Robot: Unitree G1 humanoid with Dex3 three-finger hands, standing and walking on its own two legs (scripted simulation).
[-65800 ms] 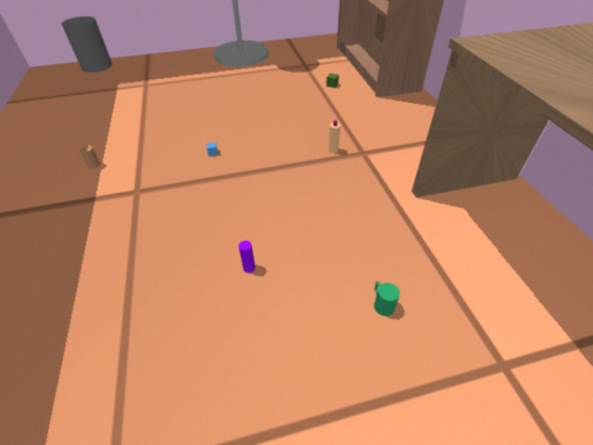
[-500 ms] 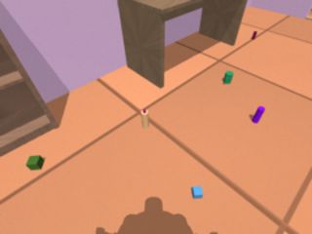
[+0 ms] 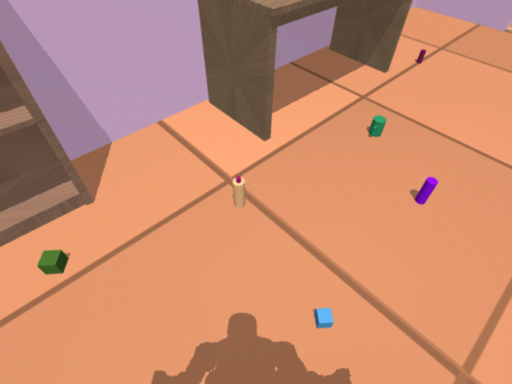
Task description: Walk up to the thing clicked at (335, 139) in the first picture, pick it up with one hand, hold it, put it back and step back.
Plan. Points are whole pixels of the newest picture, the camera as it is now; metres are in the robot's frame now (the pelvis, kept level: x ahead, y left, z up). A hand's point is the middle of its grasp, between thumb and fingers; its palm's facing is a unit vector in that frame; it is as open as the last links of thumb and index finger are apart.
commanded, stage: step back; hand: left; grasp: from the side
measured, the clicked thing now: (239, 191) +1.09 +0.11 -0.67
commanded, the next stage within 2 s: stand in 0.28 s
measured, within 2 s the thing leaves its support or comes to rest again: neither
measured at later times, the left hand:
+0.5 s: hand out of the picture +0.16 +0.24 -0.13, palm faces -0.03 -0.94 -0.33, open 7.4 cm
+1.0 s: hand out of the picture +0.08 +0.24 -0.14, palm faces -0.03 -0.93 -0.35, open 7.4 cm
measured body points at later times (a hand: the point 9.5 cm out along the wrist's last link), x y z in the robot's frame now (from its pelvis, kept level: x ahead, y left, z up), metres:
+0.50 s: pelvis +0.03 +0.00 +0.01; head +0.04 +0.00 +0.46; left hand +0.16 +0.29 -0.11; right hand +0.12 -0.30 -0.11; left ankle +0.01 +0.11 -0.73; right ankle +0.03 -0.13 -0.73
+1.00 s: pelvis +0.01 -0.02 +0.02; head +0.02 -0.02 +0.47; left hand +0.08 +0.29 -0.11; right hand +0.08 -0.31 -0.12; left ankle +0.01 +0.11 -0.73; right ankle +0.03 -0.13 -0.73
